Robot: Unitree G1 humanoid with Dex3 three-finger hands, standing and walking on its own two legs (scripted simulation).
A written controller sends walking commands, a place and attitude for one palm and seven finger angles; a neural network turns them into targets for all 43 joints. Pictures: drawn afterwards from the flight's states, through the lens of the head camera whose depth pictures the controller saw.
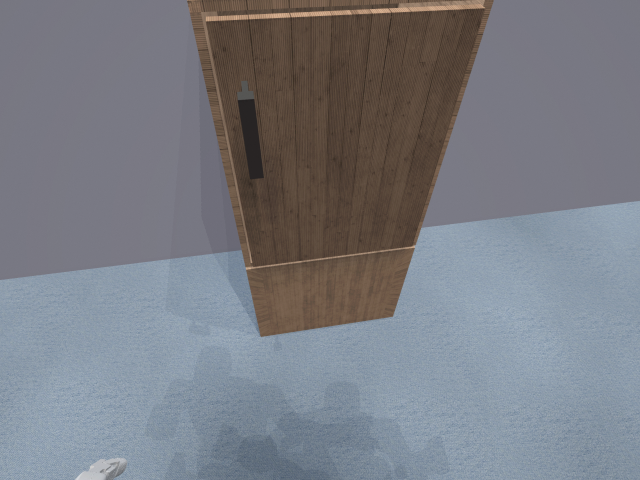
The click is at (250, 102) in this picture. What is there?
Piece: cupboard door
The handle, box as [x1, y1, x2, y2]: [237, 81, 263, 178]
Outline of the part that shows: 241,81 242,91 237,92 249,174 250,178 263,177 253,93 252,91 249,91 247,89 247,82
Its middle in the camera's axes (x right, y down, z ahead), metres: -0.12 -0.19 +0.67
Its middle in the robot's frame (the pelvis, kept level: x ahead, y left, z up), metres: +0.64 +0.16 +0.09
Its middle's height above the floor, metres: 0.86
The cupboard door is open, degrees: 0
